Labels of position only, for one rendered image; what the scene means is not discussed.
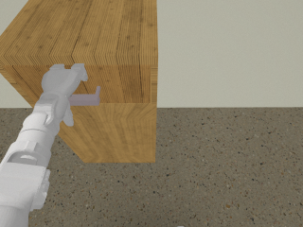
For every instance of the cabinet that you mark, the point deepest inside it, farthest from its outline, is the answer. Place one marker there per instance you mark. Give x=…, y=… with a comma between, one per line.
x=93, y=32

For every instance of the handle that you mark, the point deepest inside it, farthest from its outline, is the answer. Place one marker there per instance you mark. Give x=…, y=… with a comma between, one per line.
x=85, y=99

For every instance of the drawer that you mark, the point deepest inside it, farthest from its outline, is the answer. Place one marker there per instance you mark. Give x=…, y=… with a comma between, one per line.
x=119, y=83

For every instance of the robot left upper arm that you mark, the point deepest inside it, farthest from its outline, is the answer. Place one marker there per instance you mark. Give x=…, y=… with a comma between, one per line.
x=23, y=188

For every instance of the left robot forearm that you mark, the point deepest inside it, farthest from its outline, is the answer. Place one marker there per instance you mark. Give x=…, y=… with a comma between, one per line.
x=35, y=139

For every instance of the robot left hand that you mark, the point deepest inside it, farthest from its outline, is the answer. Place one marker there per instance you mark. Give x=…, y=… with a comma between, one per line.
x=64, y=81

